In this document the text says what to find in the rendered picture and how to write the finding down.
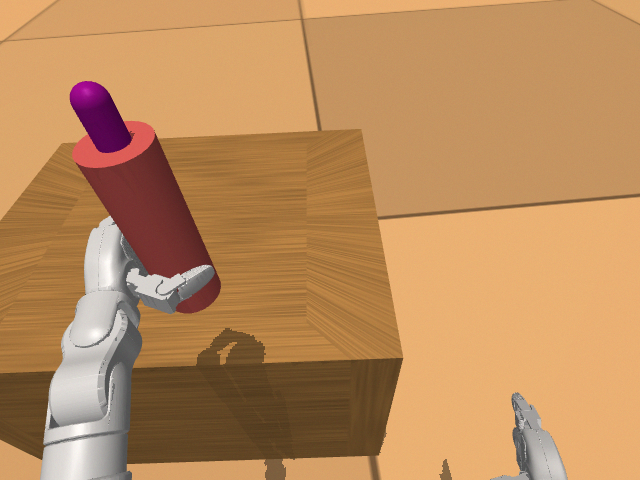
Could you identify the right robot hand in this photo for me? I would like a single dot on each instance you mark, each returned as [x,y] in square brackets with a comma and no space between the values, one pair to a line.
[536,452]

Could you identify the left robot hand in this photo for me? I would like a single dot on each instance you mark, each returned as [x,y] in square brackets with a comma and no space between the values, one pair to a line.
[111,264]

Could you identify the bottle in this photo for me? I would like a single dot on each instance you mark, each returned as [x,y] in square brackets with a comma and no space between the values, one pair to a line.
[125,165]

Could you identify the left robot arm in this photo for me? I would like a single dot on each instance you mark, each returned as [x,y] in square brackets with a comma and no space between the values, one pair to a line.
[88,414]

